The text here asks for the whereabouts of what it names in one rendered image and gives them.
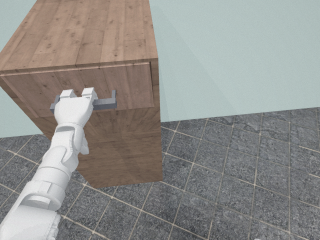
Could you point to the left robot forearm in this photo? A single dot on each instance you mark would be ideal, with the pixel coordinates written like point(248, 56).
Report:
point(47, 188)

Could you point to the left robot hand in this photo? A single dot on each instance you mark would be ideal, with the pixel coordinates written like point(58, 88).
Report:
point(76, 110)

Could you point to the left robot upper arm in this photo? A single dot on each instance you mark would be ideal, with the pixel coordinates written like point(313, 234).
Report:
point(31, 223)

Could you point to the drawer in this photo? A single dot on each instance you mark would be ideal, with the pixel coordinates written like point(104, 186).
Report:
point(38, 89)

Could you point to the handle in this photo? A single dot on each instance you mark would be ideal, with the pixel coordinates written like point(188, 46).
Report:
point(98, 104)

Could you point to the cabinet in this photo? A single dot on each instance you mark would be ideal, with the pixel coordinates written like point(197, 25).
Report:
point(125, 146)

